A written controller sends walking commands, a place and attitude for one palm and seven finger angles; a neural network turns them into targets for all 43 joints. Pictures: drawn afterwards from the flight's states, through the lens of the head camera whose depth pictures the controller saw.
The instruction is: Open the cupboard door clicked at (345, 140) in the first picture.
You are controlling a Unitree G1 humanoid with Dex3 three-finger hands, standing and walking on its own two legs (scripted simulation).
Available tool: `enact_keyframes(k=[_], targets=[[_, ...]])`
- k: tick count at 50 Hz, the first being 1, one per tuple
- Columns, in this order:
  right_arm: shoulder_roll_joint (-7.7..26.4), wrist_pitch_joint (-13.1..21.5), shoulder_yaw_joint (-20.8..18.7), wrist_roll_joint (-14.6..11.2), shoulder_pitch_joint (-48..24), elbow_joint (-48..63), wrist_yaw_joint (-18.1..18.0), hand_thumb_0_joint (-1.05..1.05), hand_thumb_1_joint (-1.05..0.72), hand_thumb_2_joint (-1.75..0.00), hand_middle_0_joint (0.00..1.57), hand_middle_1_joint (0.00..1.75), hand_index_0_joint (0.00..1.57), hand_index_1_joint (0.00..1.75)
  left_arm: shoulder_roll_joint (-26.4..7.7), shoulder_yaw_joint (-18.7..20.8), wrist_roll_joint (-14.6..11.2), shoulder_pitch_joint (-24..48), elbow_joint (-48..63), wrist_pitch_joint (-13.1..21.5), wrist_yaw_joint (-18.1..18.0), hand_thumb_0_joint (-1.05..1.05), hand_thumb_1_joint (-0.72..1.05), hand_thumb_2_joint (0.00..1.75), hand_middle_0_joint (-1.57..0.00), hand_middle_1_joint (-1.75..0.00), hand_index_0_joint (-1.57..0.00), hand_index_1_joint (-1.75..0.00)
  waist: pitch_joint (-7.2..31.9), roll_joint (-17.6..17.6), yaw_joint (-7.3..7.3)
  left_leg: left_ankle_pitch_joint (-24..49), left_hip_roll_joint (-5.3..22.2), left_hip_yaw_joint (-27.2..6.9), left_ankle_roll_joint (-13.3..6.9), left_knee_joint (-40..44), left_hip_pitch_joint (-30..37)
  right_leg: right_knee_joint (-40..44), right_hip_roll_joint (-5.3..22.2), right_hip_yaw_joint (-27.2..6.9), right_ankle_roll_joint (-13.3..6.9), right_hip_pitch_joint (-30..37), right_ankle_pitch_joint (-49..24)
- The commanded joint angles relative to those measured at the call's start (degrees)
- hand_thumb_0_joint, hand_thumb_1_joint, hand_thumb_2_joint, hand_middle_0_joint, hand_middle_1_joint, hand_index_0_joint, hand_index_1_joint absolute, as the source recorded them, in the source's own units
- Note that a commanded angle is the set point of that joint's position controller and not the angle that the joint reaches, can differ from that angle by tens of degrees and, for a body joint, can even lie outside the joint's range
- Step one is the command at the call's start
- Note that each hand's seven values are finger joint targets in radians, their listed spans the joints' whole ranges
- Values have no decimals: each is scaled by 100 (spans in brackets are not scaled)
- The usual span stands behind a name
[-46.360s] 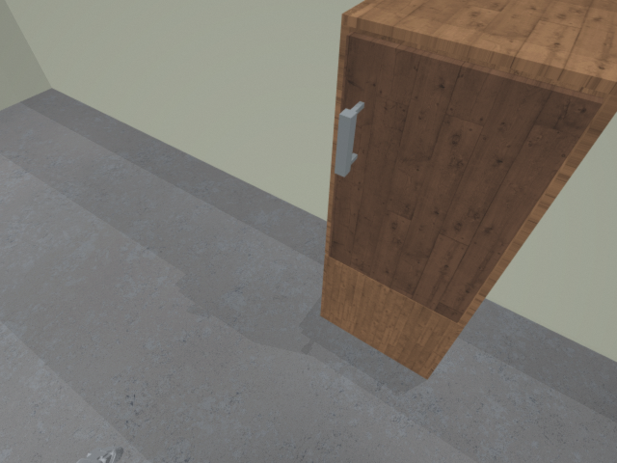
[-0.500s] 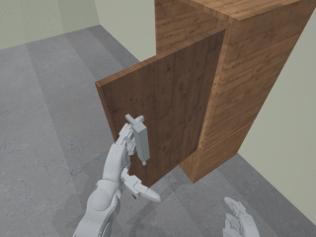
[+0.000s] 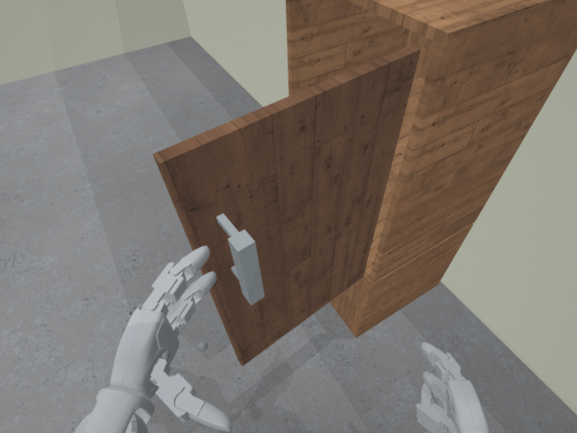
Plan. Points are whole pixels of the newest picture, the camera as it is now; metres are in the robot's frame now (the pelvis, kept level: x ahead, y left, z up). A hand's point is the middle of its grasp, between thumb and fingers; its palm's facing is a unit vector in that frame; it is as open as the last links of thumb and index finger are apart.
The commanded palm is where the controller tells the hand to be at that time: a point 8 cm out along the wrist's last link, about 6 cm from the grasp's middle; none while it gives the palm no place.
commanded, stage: slide the hand sideways off the handle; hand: left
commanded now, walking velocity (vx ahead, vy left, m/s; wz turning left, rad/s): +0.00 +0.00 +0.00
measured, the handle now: (239, 259) +0.32 +0.09 +0.09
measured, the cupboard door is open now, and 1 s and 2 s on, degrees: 96 96 96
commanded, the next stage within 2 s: draw the hand back to the body in 0.22 s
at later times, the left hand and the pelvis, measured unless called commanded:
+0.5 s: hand (154, 354) +0.19 +0.16 +0.10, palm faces -0.10 -0.99 -0.06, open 16.3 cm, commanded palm +0.16 +0.22 +0.11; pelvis -0.01 +0.02 -0.01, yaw +0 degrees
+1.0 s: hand (74, 332) +0.19 +0.24 +0.14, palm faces +0.21 -0.93 -0.28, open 15.1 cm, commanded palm +0.15 +0.28 +0.16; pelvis +0.00 +0.03 +0.02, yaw +0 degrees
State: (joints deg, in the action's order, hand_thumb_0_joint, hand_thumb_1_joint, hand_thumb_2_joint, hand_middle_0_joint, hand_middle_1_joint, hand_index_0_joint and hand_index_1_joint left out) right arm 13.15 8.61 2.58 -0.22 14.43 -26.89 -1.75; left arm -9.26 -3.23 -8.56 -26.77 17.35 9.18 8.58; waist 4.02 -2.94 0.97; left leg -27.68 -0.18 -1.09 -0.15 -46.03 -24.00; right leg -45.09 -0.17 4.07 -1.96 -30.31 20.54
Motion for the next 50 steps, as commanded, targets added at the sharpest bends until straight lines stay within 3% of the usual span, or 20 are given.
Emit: enact_keyframes(k=[1,3,7,9,12,14,17,19,21,24,31,32,36,41,42,43,44,48,50], targets=[[540,426,-232,-55,-349,972,-89,0,-90,-90,20,30,20,30,-473,609,-213,106,1353,471,54,0,-50,30,-15,-30,-15,-30,812,464,-9,1622,-123,62,-72,472,-623,580,134,-427,95,1333,-1601],[566,441,-244,-61,-358,955,-109,0,-90,-90,20,30,20,30,-563,747,-278,79,1279,489,118,0,-50,30,-15,-30,-15,-30,796,614,-21,1497,-130,44,-72,418,-749,620,146,-517,104,1351,-1375],[607,522,-271,-92,-371,930,-136,0,-90,-90,20,30,20,30,-709,916,-413,-153,1339,575,364,0,-50,30,-15,-30,-15,-30,838,421,-17,1537,-121,28,-73,346,-755,579,138,-500,78,1297,-1333],[621,590,-263,-103,-376,924,-155,0,-90,-90,20,30,20,30,-711,881,-494,-22,1398,606,480,0,-50,30,-15,-30,-15,-30,721,282,-63,1438,-111,-6,-66,337,-761,573,130,-448,82,1126,-1148],[674,678,-250,-107,-397,895,-190,0,-90,-90,20,30,20,30,-662,740,-547,306,1373,627,559,0,-50,30,-15,-30,-15,-30,607,373,-150,1292,-105,-51,-77,289,-790,610,110,-434,80,941,-797],[676,736,-242,-115,-385,920,-191,0,-90,-90,20,30,20,30,-565,633,-527,292,1389,607,537,0,-50,30,-15,-30,-15,-30,656,288,-116,1230,-99,-91,-63,346,-724,537,90,-315,72,863,-683],[681,765,-257,-116,-386,895,-187,0,-90,-90,20,30,20,30,-801,842,-445,253,1392,511,402,0,-50,30,-15,-30,-15,-30,776,246,-31,1282,-88,-117,-55,392,-697,473,71,-254,48,914,-694],[637,770,-223,-125,-405,946,-173,0,-90,-90,20,30,20,30,-798,856,-404,262,1652,451,319,0,-50,30,-15,-30,-15,-30,868,-13,35,1412,-84,-138,-28,529,-552,414,76,-158,27,1008,-858],[592,763,-228,-136,-396,931,-175,0,-90,-90,20,30,20,30,-897,1055,-415,44,1614,336,255,0,-50,30,-15,-30,-15,-30,884,109,104,1607,-56,-144,-14,590,-492,416,48,-122,23,1115,-1089],[594,718,-196,-162,-469,924,-165,0,-90,-90,20,30,20,30,-794,1009,-474,69,1632,175,282,0,-50,30,-15,-30,-15,-30,619,228,54,1482,-26,-157,-7,710,-487,526,24,-69,49,1079,-960],[656,794,-140,-194,-514,858,-178,0,-90,-90,20,30,20,30,-908,1139,-572,165,1874,-111,475,0,-50,30,-15,-30,-15,-30,483,-14,37,1573,10,-235,52,921,-174,670,-17,21,47,1098,-966],[667,807,-133,-192,-559,829,-185,0,-90,-90,20,30,20,30,-949,1180,-579,220,1794,-163,490,0,-50,30,-15,-30,-15,-30,374,104,28,1539,17,-244,28,930,-191,723,-25,15,47,1097,-928],[671,878,-120,-202,-567,781,-204,0,-90,-90,20,30,20,30,-1072,1398,-634,277,1944,-255,537,0,-50,30,-15,-30,-15,-30,455,32,92,1683,19,-289,94,1075,-6,785,-29,66,44,1250,-1012],[684,915,-96,-219,-627,671,-218,0,-90,-90,20,30,20,30,-1210,1621,-709,422,1931,-415,652,0,-32,37,-16,-30,-16,-30,382,-56,117,1848,25,-300,132,1232,188,952,-42,94,42,1397,-1157],[608,819,-169,-74,-617,702,-327,0,-90,-90,20,30,20,30,-1937,1864,159,486,2395,-320,-306,0,-29,39,-16,-30,-16,-30,264,26,328,1568,108,-241,33,1545,10,1150,-6,-188,-5,1812,-937],[516,786,-128,-19,-602,683,-357,0,-90,-90,20,30,20,30,-1348,1539,241,171,2296,-375,-705,0,-26,40,-16,-30,-16,-30,-65,26,207,1425,79,-211,40,1662,-25,1296,28,-189,-6,1795,-845],[509,719,-119,-9,-555,594,-345,0,-90,-90,20,30,20,30,-1190,1414,352,-36,2147,-406,-941,0,-22,42,-16,-30,-16,-30,-204,-90,199,1546,116,-208,44,1730,35,1357,55,-178,-11,1875,-906],[550,554,-152,35,-676,455,-325,0,-90,-90,20,30,20,30,-1366,1580,578,-69,2166,-328,-1356,0,-8,48,-16,-30,-16,-30,-28,-29,220,2107,155,-154,39,1943,504,1587,79,-180,1,2266,-1287],[561,524,-160,44,-695,395,-316,0,-90,-90,20,30,20,30,-1353,1543,657,81,2203,-266,-1438,0,-1,51,-17,-30,-17,-30,-73,-292,193,2211,161,-150,65,2077,709,1692,81,-182,4,2296,-1282]])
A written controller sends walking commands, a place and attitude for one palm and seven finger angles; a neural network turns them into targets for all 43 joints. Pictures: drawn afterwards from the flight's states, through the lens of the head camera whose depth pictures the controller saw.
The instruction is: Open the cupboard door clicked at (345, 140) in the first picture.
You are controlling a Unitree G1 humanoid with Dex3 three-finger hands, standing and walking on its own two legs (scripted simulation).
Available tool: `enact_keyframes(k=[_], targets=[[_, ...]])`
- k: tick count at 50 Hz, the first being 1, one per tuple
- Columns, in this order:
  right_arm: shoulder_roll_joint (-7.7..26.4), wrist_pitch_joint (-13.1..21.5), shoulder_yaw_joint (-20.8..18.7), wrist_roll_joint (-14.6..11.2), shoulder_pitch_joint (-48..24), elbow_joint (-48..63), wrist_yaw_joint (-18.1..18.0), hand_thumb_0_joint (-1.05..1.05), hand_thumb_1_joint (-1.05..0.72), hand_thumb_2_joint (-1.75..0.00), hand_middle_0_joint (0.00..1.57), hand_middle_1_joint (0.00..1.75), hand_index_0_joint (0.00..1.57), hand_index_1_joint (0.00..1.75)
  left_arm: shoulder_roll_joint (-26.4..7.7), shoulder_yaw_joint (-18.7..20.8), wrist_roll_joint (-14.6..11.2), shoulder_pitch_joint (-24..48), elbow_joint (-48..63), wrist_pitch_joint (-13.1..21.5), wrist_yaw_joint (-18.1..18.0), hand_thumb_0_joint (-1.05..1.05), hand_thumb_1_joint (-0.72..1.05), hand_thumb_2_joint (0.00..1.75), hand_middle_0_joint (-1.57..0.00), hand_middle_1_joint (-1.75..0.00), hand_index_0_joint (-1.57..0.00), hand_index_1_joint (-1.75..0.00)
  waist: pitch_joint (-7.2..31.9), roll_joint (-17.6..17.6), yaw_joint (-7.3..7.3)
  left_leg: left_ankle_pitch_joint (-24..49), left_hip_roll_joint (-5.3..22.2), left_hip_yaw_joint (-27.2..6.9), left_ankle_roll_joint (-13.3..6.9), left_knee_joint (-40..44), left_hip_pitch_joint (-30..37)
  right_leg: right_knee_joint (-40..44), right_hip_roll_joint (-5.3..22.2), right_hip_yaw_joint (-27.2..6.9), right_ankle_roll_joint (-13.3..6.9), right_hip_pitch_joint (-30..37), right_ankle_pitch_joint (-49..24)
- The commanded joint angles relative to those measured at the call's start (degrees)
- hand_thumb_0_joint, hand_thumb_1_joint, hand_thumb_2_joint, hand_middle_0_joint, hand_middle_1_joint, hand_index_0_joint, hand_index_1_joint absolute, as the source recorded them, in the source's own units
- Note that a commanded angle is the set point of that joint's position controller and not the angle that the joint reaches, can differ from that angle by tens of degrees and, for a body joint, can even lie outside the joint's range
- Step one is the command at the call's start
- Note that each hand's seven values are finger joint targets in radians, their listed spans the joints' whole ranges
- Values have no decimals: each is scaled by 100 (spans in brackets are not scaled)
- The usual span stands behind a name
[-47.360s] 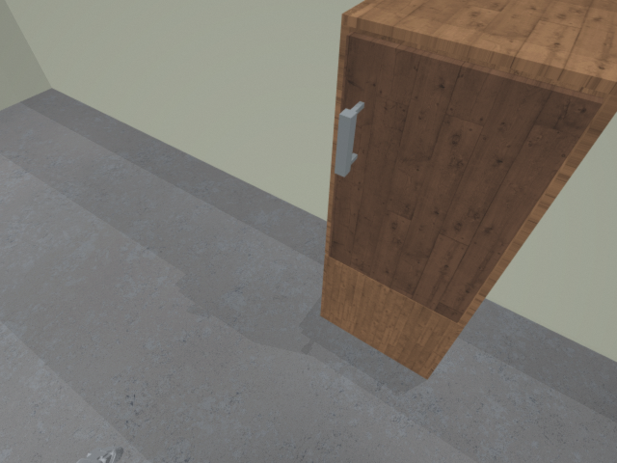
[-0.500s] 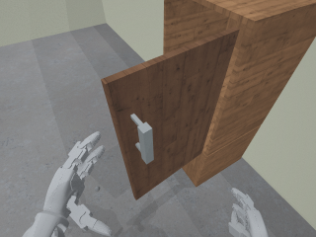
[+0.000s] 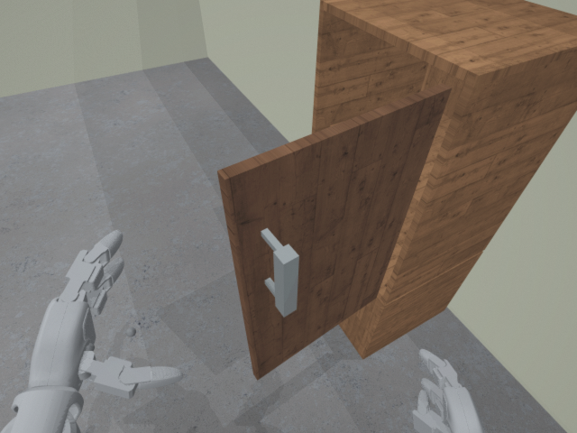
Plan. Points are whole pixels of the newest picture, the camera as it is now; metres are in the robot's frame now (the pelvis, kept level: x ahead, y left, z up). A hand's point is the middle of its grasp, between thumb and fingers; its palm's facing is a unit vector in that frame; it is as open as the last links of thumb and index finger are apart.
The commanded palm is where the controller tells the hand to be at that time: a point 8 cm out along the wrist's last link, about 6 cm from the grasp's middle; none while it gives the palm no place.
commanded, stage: draw the hand back to the body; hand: left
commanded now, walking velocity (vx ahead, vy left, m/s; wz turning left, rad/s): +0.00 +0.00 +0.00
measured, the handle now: (277, 272) +0.31 +0.06 +0.07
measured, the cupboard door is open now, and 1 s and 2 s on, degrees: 96 96 96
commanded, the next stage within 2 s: step back with the hand held close in 0.90 s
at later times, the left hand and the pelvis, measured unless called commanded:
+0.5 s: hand (77, 291) +0.21 +0.25 +0.16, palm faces +0.43 -0.81 -0.41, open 9.3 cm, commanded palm +0.16 +0.29 +0.18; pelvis +0.02 -0.01 +0.02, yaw -1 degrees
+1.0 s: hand (76, 297) +0.20 +0.24 +0.17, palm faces +0.45 -0.80 -0.40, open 7.4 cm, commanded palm +0.15 +0.28 +0.19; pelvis +0.00 -0.02 +0.02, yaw -1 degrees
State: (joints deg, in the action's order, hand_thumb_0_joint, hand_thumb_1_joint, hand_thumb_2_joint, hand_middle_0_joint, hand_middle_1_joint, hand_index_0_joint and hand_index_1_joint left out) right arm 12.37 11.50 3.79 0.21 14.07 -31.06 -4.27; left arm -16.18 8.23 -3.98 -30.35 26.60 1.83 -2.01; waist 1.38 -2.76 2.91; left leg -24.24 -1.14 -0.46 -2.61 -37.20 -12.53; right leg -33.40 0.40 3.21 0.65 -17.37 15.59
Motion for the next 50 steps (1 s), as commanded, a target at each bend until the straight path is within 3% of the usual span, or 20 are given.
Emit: enact_keyframes(k=[1,3,6,11,19,22,26,29,33,35,40,43,50], targets=[[637,226,-295,10,-665,788,-66,0,-90,-90,20,30,20,30,-701,449,212,459,1263,488,-418,0,2,52,-17,-30,-17,-30,240,-214,8,1940,261,-204,305,1246,-337,574,28,-90,-252,1072,-848],[647,198,-314,23,-705,710,-79,0,-90,-90,20,30,20,30,-793,591,239,418,1192,521,-473,0,9,55,-17,-30,-17,-30,268,-76,26,2175,274,-194,311,1340,-203,655,28,-94,-250,1227,-1007],[643,181,-335,39,-740,633,-52,0,-90,-90,20,30,20,30,-880,745,271,424,1303,585,-508,0,20,60,-18,-30,-18,-30,429,-210,67,2790,281,-174,364,1415,43,719,38,-84,-242,1452,-1342],[648,84,-376,49,-808,513,-11,0,-90,-90,20,30,20,30,-968,1014,254,368,1107,578,-513,0,37,68,-18,-30,-18,-30,347,-61,101,3358,312,-146,410,1500,254,851,15,-90,-225,1608,-1717],[630,-115,-432,27,-921,444,1,0,-90,-90,20,30,20,30,-1198,1494,179,549,934,600,-516,0,65,80,-19,-30,-19,-30,299,34,130,3241,297,-39,349,1622,416,1046,8,-161,-216,1753,-1841],[648,-131,-431,31,-963,394,5,0,-90,-90,20,30,20,30,-1362,1683,178,780,982,617,-539,0,76,84,-19,-30,-19,-30,289,-295,142,3234,271,-24,357,1642,452,1106,6,-196,-236,1784,-1832],[627,-156,-452,21,-950,360,15,0,-90,-90,20,30,20,30,-1457,1884,139,908,908,636,-550,0,90,90,-20,-30,-20,-30,296,-155,142,3271,283,-24,346,1683,530,1136,3,-178,-218,1789,-1859],[644,-199,-464,8,-992,358,35,0,-90,-90,20,30,20,30,-1196,1641,117,818,657,609,-489,0,90,90,-20,-30,-20,-30,75,6,117,3043,291,-1,282,1732,491,1210,11,-172,-197,1692,-1726],[655,-202,-472,5,-1044,365,30,0,-90,-90,20,30,20,30,-1265,1635,134,908,738,638,-491,0,90,90,-20,-30,-20,-30,94,-140,129,2640,270,-3,249,1793,487,1255,10,-194,-206,1691,-1471],[641,-180,-474,13,-1045,374,18,0,-90,-90,20,30,20,30,-1368,1740,130,931,807,677,-516,0,90,90,-20,-30,-20,-30,217,-3,147,2509,247,1,221,1797,477,1269,12,-211,-205,1774,-1447],[615,-112,-464,14,-1050,335,-5,0,-90,-90,20,30,20,30,-1399,1763,156,981,902,701,-543,0,90,90,-20,-30,-20,-30,177,-277,134,2470,226,16,238,1797,487,1296,14,-245,-218,1759,-1441],[616,-87,-467,8,-1074,325,-7,0,-90,-90,20,30,20,30,-1355,1729,151,960,810,712,-535,0,90,90,-20,-30,-20,-30,42,-86,134,2351,242,-3,223,1829,470,1333,-3,-234,-211,1680,-1320],[619,-60,-482,6,-1062,288,2,0,-90,-90,20,30,20,30,-1323,1713,147,945,734,744,-521,0,90,90,-20,-30,-20,-30,57,-96,132,2208,229,23,190,1833,460,1373,6,-269,-209,1682,-1252]])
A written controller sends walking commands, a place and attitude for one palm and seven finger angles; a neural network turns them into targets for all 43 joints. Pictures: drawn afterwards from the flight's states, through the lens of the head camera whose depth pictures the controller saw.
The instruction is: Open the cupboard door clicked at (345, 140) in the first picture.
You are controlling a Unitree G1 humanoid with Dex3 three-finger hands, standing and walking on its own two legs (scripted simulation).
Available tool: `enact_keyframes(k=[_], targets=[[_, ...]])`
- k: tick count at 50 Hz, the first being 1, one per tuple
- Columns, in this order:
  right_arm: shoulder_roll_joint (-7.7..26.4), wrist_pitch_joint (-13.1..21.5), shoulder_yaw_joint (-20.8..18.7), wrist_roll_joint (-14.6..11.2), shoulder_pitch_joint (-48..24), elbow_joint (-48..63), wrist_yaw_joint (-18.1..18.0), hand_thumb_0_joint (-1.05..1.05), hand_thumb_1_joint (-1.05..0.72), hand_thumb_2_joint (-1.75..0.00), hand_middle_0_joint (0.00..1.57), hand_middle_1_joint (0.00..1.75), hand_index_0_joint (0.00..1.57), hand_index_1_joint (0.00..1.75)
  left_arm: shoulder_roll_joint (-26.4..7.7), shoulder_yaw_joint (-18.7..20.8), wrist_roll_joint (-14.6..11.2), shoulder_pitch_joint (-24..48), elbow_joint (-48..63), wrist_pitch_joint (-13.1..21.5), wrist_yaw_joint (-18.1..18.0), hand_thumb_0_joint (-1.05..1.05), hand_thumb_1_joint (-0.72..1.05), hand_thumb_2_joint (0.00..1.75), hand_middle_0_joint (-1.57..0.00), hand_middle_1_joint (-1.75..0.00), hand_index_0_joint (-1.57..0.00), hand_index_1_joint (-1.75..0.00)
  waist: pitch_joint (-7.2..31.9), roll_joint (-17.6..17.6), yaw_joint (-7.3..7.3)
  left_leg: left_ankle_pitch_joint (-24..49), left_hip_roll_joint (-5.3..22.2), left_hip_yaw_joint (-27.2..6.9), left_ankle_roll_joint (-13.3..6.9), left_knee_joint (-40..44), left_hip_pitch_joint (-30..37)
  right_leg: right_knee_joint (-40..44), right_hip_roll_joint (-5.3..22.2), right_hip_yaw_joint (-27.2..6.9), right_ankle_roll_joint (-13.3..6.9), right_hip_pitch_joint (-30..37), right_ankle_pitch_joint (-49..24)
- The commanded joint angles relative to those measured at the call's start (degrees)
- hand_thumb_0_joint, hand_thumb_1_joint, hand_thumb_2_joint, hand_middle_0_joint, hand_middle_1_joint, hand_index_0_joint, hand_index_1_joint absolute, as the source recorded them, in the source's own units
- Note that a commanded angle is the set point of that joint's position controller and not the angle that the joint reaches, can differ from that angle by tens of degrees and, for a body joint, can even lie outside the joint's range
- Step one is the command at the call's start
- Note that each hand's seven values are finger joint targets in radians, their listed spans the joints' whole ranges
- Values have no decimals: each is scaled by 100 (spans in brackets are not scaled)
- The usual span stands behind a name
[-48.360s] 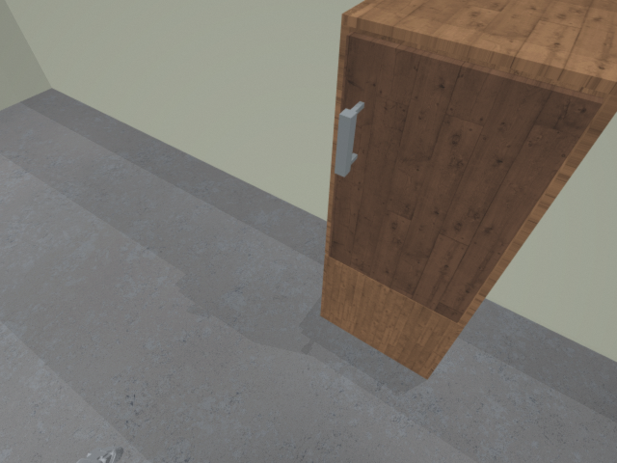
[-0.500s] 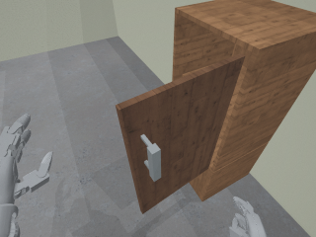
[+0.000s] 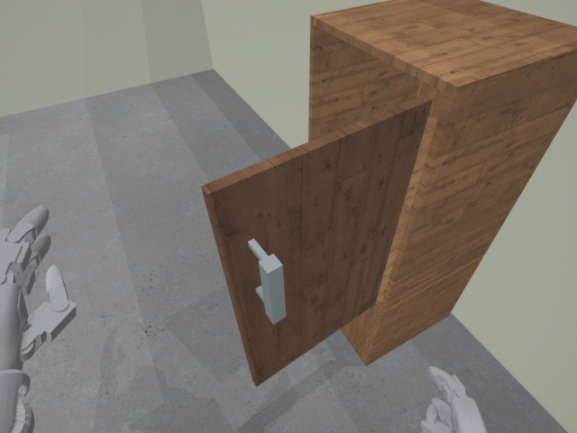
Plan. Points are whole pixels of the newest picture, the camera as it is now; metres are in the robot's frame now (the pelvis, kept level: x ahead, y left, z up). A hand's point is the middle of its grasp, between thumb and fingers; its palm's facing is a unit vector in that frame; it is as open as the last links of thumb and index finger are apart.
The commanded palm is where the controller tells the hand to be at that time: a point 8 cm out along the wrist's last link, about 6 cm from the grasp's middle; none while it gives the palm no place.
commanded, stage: step back with the hand held close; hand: left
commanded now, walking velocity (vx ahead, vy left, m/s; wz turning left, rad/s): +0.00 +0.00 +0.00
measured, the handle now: (265, 281) +0.31 +0.08 +0.06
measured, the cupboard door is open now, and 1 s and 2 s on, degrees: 96 96 96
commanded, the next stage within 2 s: stop stepping back and stand still in 1.32 s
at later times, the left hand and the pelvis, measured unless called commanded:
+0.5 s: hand (39, 337) +0.15 +0.28 +0.15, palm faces +0.38 -0.77 -0.52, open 7.4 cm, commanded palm +0.09 +0.31 +0.17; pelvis -0.05 +0.02 -0.01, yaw -1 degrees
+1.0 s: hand (0, 382) +0.11 +0.28 +0.16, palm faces +0.45 -0.74 -0.50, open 7.4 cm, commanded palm +0.04 +0.31 +0.17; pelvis -0.10 +0.01 -0.02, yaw -1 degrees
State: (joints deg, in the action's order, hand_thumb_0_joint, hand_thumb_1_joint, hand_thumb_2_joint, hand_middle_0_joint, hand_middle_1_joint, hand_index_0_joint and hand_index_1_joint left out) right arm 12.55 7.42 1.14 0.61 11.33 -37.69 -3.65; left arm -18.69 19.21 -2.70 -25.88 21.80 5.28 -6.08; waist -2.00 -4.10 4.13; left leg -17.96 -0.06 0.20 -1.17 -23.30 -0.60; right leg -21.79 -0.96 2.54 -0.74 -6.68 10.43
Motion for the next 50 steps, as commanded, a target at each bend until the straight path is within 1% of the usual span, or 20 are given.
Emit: enact_keyframes(k=[1,2,3,4,8,15,22,26,28,31,34,36,38,41,42,44,45,46,48,50], targets=[[626,379,-217,-37,-830,954,-67,0,-90,-90,20,30,20,30,-1302,732,27,1062,1593,458,-148,0,90,90,-20,-30,-20,-30,585,-58,-10,1616,104,-60,38,414,-672,205,150,-247,-76,678,-806],[611,293,-87,-131,-737,1175,-68,0,-90,-90,20,30,20,30,-2190,1661,78,1979,1671,767,-234,0,90,90,-20,-30,-20,-30,-237,-364,-271,892,153,-169,-22,395,-1229,427,367,-789,-104,19,-836],[585,203,-169,-82,-641,1029,-90,0,-90,-90,20,30,20,30,-1527,1210,45,1035,955,777,-148,0,90,90,-20,-30,-20,-30,-92,408,-312,755,176,-264,-60,265,-1247,511,485,-788,-100,-51,-765],[664,116,-232,-75,-617,1081,-58,0,-90,-90,20,30,20,30,-1225,992,51,350,709,739,-80,0,90,90,-20,-30,-20,-30,169,714,-317,947,180,-223,-88,161,-1025,519,516,-805,-93,-69,-878],[755,-57,-312,-40,-668,1191,-39,0,-90,-90,20,30,20,30,-1173,874,74,-190,1192,811,-66,0,90,90,-20,-30,-20,-30,883,126,-336,1633,280,-173,-36,99,-1017,46,611,-728,-95,194,-1826],[713,-278,-437,-88,-684,1436,-101,0,-90,-90,20,30,20,30,-1577,1332,91,-548,1715,825,-214,0,90,90,-20,-30,-20,-30,1325,237,-323,2345,402,-305,36,-83,-1464,-677,606,-675,-75,360,-2624],[787,-282,-466,-85,-659,1524,-142,0,-90,-90,20,30,20,30,-1487,1308,153,-544,1821,870,-264,0,90,90,-20,-30,-20,-30,843,-66,-330,1017,581,-589,-174,200,-2484,-1018,489,-716,-1,194,-1534],[845,-207,-458,-82,-552,1617,-148,0,-90,-90,20,30,20,30,-1379,1251,283,-254,1812,935,-297,0,90,90,-20,-30,-20,-30,437,-196,-358,-993,799,-768,-448,581,-3788,-1626,350,-715,89,528,-691],[849,-162,-461,-75,-466,1629,-165,0,-90,-90,20,30,20,30,-1395,1273,346,-52,1869,990,-320,0,90,90,-20,-30,-20,-30,347,-24,-383,-1664,787,-849,-517,560,-4205,-1704,365,-777,80,645,-518],[840,-104,-464,-80,-370,1624,-156,0,-90,-90,20,30,20,30,-1435,1299,372,127,1847,1052,-336,0,90,90,-20,-30,-20,-30,295,352,-430,-1926,575,-715,-505,63,-4096,-1355,560,-1125,-2,171,5],[800,-57,-447,-71,-317,1569,-128,0,-90,-90,20,30,20,30,-1499,1329,333,129,1970,1116,-358,0,90,90,-20,-30,-20,-30,416,635,-465,-1738,331,-618,-369,-509,-3393,-618,826,-1460,-162,-607,796],[766,-35,-418,-54,-323,1516,-110,0,-90,-90,20,30,20,30,-1516,1355,294,23,2019,1170,-387,0,90,90,-20,-30,-20,-30,468,595,-477,-1587,288,-630,-323,-641,-3073,-397,897,-1506,-220,-942,1095],[783,-16,-404,-44,-320,1499,-122,0,-90,-90,20,30,20,30,-1543,1428,266,-141,2122,1208,-415,0,90,90,-20,-30,-20,-30,576,270,-474,-1584,414,-798,-319,-271,-3105,-676,750,-1216,-164,-822,962],[848,46,-426,-33,-371,1531,-161,0,-90,-90,20,30,20,30,-1435,1531,374,-189,2010,1277,-439,0,90,90,-20,-30,-20,-30,520,-682,-406,-2352,1168,-1452,-640,992,-4589,-2414,67,-504,160,526,150],[804,69,-441,-25,-418,1537,-169,0,-90,-90,20,30,20,30,-1493,1581,391,-164,1970,1284,-435,0,90,90,-20,-30,-20,-30,512,-765,-366,-1870,1324,-1609,-674,1086,-4619,-2764,-53,-389,199,617,-235],[745,134,-471,5,-435,1476,-137,0,-90,-90,20,30,20,30,-1460,1533,365,-160,1913,1308,-375,0,90,90,-20,-30,-20,-30,435,-322,-370,-554,1358,-1397,-689,681,-4195,-2626,-30,-526,168,362,56],[735,173,-487,0,-316,1406,-101,0,-90,-90,20,30,20,30,-1402,1469,300,-300,1856,1319,-342,0,90,90,-20,-30,-20,-30,528,-92,-376,640,1229,-1257,-589,278,-3450,-2107,23,-537,99,-30,-341],[755,201,-477,23,-395,1363,-67,0,-90,-90,20,30,20,30,-1340,1380,278,-266,1872,1315,-295,0,90,90,-20,-30,-20,-30,542,-129,-389,1025,1190,-1110,-517,180,-3217,-1954,56,-608,94,-120,-283],[751,210,-460,53,-427,1248,-24,0,-90,-90,20,30,20,30,-1347,1297,240,-229,1845,1313,-258,0,90,90,-20,-30,-20,-30,739,-225,-393,1768,1026,-866,-354,-105,-2714,-1584,239,-818,16,-240,-1139],[721,163,-497,-9,-427,1266,4,0,-90,-90,20,30,20,30,-1441,1287,211,-223,1950,1267,-254,0,90,90,-20,-30,-20,-30,1316,172,-412,1939,745,-553,-174,-600,-2172,-1335,537,-1176,-98,-260,-2253]])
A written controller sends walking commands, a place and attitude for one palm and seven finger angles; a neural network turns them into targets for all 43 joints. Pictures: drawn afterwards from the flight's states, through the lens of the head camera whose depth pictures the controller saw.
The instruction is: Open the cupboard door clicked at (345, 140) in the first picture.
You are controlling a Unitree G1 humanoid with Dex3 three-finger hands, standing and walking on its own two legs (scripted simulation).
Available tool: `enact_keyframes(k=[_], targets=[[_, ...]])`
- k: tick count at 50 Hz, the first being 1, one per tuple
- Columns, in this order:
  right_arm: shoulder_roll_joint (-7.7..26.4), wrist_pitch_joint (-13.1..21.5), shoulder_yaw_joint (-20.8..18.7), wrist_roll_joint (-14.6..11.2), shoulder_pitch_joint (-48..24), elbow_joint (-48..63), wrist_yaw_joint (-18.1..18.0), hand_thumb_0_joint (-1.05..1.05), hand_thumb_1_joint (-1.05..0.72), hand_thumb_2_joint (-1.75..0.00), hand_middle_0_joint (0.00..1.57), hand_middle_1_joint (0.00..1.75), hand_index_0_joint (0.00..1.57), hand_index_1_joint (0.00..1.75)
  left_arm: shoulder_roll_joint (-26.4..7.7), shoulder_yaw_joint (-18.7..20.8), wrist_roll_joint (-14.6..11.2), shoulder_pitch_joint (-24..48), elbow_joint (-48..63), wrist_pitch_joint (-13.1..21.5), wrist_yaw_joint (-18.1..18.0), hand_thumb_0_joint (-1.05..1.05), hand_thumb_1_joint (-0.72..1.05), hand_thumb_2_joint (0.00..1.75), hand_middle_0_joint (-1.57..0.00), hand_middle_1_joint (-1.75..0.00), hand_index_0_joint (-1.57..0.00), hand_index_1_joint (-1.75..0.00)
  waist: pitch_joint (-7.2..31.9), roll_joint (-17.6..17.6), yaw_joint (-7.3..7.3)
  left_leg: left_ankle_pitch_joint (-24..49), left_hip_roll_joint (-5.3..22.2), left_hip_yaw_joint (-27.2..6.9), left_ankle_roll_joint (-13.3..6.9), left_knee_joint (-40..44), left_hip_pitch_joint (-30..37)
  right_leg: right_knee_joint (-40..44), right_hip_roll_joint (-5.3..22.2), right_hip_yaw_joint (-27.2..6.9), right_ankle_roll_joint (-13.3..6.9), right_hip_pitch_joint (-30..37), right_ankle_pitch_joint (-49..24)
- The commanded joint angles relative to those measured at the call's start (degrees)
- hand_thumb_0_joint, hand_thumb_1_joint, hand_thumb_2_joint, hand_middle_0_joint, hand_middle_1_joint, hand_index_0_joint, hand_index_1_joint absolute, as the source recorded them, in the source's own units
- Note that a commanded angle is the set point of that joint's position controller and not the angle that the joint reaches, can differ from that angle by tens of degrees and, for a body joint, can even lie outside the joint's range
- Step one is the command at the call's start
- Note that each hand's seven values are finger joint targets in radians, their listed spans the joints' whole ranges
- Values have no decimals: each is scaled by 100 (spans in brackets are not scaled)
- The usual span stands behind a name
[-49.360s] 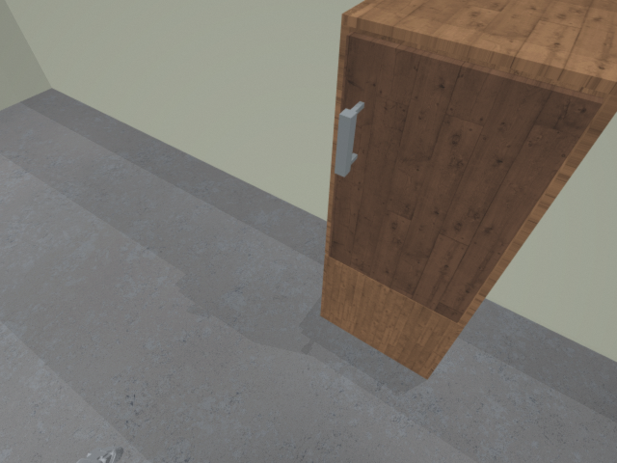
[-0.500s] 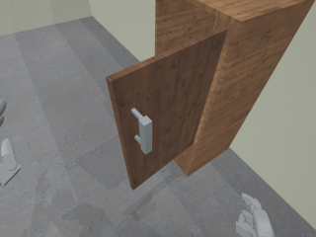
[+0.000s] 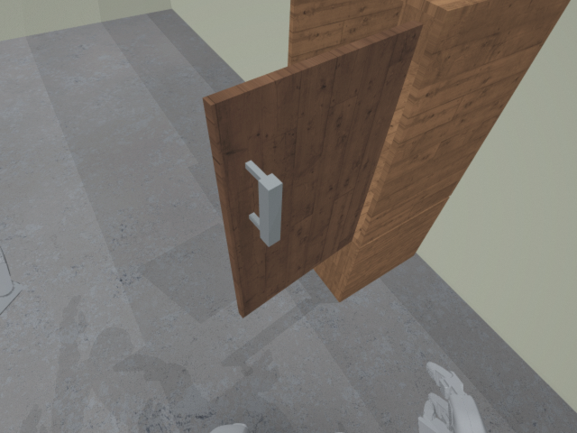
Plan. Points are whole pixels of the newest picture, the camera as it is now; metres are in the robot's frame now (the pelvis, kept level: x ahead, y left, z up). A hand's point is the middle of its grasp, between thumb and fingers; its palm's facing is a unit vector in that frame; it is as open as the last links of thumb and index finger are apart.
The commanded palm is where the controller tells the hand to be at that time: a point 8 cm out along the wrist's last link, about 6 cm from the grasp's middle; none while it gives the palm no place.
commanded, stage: step back with the hand held close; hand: left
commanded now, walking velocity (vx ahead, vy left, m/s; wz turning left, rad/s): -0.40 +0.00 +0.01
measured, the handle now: (261, 204) +0.41 +0.07 +0.08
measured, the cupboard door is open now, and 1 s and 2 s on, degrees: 96 96 96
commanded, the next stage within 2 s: stop stepping back and stand still in 0.32 s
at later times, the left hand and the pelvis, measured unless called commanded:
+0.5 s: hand out of the picture +0.09 +0.26 +0.18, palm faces +0.45 -0.78 -0.43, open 7.4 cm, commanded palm +0.02 +0.29 +0.19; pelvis -0.12 -0.01 +0.01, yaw +0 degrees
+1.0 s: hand out of the picture +0.01 +0.22 +0.18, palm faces +0.41 -0.79 -0.45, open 7.4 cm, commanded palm -0.04 +0.26 +0.19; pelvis -0.18 -0.03 +0.01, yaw -1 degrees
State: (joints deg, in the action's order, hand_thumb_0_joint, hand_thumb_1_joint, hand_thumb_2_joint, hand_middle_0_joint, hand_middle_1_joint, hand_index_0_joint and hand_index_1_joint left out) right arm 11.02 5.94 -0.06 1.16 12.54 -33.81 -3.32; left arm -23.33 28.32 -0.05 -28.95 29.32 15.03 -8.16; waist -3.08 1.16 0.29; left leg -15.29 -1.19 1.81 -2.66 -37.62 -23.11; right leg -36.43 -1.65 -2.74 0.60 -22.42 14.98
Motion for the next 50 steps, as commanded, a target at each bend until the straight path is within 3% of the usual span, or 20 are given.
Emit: enact_keyframes(k=[1,4,6,9,11,13,16,18,24,25,26,27,29,33,35,39,43,46,47,50], targets=[[862,269,-401,-95,-560,918,-18,0,-90,-90,20,30,20,30,-1041,417,-76,10,1246,256,-43,0,90,90,-20,-30,-20,-30,1601,-111,-38,1212,647,-561,44,534,111,372,836,-934,-353,1269,-2815],[689,91,-400,-165,-546,908,8,0,-90,-90,20,30,20,30,-1303,610,-161,-245,1371,190,-84,0,90,90,-20,-30,-20,-30,1506,856,-48,-901,-8,-286,279,-1120,185,1668,1911,-1801,-958,483,-2146],[561,-12,-326,-148,-696,943,-14,0,-90,-90,20,30,20,30,-1393,785,-142,-306,1424,122,-142,0,90,90,-20,-30,-20,-30,1346,1052,14,-1292,175,-489,273,-1832,-77,1731,2121,-1621,-1144,351,-2132],[597,-79,-239,-132,-697,868,-130,0,-90,-90,20,30,20,30,-1288,749,-151,-507,1490,68,-161,0,90,90,-20,-30,-20,-30,1149,64,-114,-327,215,-300,276,676,593,842,1314,-641,-524,198,-2432],[929,57,-400,-60,-848,958,-217,0,-90,-90,20,30,20,30,-1345,806,-87,-315,1925,238,-178,0,90,90,-20,-30,-20,-30,1158,-2154,8,706,1685,-1857,-396,2133,-520,-906,116,147,121,851,-376],[784,306,-506,-26,-624,847,-224,0,-90,-90,20,30,20,30,-1205,834,-123,-542,1445,268,-174,0,90,90,-20,-30,-20,-30,1115,-1707,-80,-322,2250,-2241,-889,2620,-1074,-2939,-215,-51,55,800,1196],[777,548,-485,-26,-457,509,-137,0,-90,-90,20,30,20,30,-972,482,-209,-277,1601,211,-199,0,90,90,-20,-30,-20,-30,1154,-1031,-32,2943,1878,-1471,-738,1689,1000,-2172,8,35,78,-460,1452],[788,651,-431,-15,-481,413,-83,0,-90,-90,20,30,20,30,-809,137,-192,-11,1611,114,-176,0,90,90,-20,-30,-20,-30,1225,-1249,-72,3280,1843,-1316,-636,1719,1425,-1565,39,152,100,-271,1391],[802,597,-284,-75,-711,605,-21,0,-90,-90,20,30,20,30,-1036,240,-289,-53,1540,-159,-134,0,90,90,-20,-30,-20,-30,1110,-1380,48,-405,1060,-748,-126,2138,728,1315,-48,642,-99,1287,779],[712,513,-245,-90,-704,683,-1,0,-90,-90,20,30,20,30,-1216,371,-294,-235,1569,-136,-106,0,90,90,-20,-30,-20,-30,991,-653,3,-704,585,-354,159,1456,641,2171,344,233,-301,1185,585],[565,380,-194,-72,-757,723,15,0,-90,-90,20,30,20,30,-1563,629,-298,-379,1560,-96,-106,0,90,90,-20,-30,-20,-30,950,728,-19,-490,99,97,444,-116,596,2777,1469,-1156,-732,544,763],[627,347,-130,8,-819,723,17,0,-90,-90,20,30,20,30,-1823,945,-335,-419,1658,-27,-164,0,90,90,-20,-30,-20,-30,1000,773,121,-562,15,-72,450,-1288,159,2638,2170,-1520,-1104,345,-652],[540,375,-133,-188,-587,685,-31,0,-90,-90,20,30,20,30,-1407,657,-313,-260,1481,-65,-149,0,90,90,-20,-30,-20,-30,1328,1147,-44,-526,163,-273,391,-1686,-624,1524,1847,-828,-930,1570,-3273],[674,363,-105,-118,-578,597,-169,0,-90,-90,20,30,20,30,-1080,529,-276,-461,994,-124,-211,0,90,90,-20,-30,-20,-30,939,-76,-183,480,228,14,212,1032,913,1151,1245,-86,-421,868,-1550],[927,456,-216,-122,-561,663,-211,0,-90,-90,20,30,20,30,-1104,425,-270,-255,1118,-20,-200,0,90,90,-20,-30,-20,-30,845,-877,-75,780,786,-713,-21,1543,1300,865,599,122,-109,588,-223],[931,500,-168,-38,-593,585,-247,0,-90,-90,20,30,20,30,-1084,344,-205,-136,971,16,-177,0,90,90,-20,-30,-20,-30,492,-1425,-114,-1364,1306,-1820,-234,2729,536,-126,109,588,-22,689,939],[922,526,-189,-32,-571,600,-217,0,-90,-90,20,30,20,30,-1010,174,-108,-52,1050,-12,-179,0,90,90,-20,-30,-20,-30,479,-911,-75,-1765,938,-1054,-136,2324,-25,982,165,558,-212,1478,931],[841,408,-293,-39,-519,574,-161,0,-90,-90,20,30,20,30,-1201,325,-163,-85,978,-50,-142,0,90,90,-20,-30,-20,-30,362,971,-13,-656,105,-99,234,-788,-268,2663,1725,-1985,-1082,606,2675],[897,410,-309,-62,-558,544,-143,0,-90,-90,20,30,20,30,-1265,401,-196,156,1061,-44,-169,0,90,90,-20,-30,-20,-30,131,1021,5,-691,144,-174,264,-1811,-704,2803,2089,-2383,-1343,498,2179],[730,470,-183,-67,-410,417,-130,0,-90,-90,20,30,20,30,-1104,275,-116,518,776,91,-170,0,90,90,-20,-30,-20,-30,189,279,-138,-516,535,-229,198,-893,-350,2001,1783,-1052,-1118,776,-28]])
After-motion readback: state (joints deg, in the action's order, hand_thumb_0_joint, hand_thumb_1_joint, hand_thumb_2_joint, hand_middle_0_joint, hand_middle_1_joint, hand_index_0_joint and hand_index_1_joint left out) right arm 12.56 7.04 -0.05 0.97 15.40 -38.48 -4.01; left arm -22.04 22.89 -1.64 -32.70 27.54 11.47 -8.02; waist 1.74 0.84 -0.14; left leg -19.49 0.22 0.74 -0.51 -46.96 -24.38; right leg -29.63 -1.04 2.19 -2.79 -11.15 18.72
